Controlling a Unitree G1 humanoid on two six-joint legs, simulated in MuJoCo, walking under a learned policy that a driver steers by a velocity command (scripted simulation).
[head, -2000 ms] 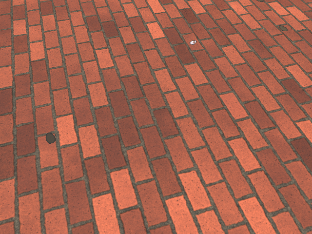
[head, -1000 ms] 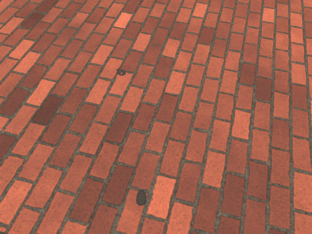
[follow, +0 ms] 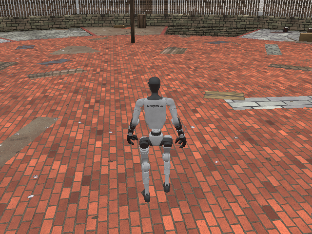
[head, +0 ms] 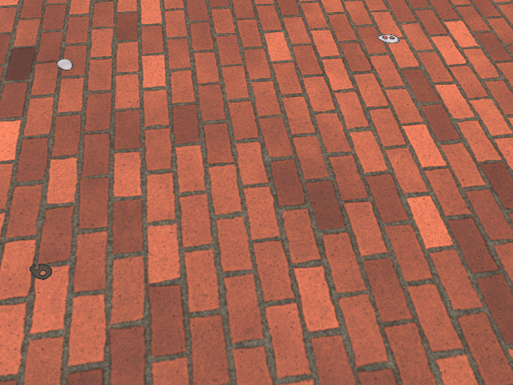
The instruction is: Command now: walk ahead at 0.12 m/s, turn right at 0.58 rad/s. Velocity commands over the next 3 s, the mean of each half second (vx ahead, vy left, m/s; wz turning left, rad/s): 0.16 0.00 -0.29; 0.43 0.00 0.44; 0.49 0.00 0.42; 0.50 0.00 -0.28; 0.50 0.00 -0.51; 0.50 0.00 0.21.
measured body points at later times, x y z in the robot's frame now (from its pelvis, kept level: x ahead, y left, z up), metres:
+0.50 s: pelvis +0.08 -0.03 +0.00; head +0.08 -0.03 +0.45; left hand +0.21 +0.22 -0.12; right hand +0.12 -0.30 -0.12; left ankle +0.10 +0.10 -0.71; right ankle +0.08 -0.11 -0.75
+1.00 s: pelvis +0.27 -0.01 -0.01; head +0.31 +0.01 +0.44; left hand +0.46 +0.25 -0.10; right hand +0.25 -0.29 -0.13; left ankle +0.11 +0.08 -0.75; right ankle +0.43 -0.11 -0.72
